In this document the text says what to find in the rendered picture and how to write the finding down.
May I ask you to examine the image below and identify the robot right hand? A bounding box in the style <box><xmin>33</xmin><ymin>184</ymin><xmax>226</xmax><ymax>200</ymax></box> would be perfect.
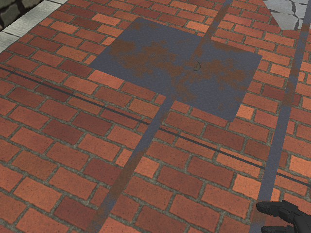
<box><xmin>256</xmin><ymin>200</ymin><xmax>311</xmax><ymax>233</ymax></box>

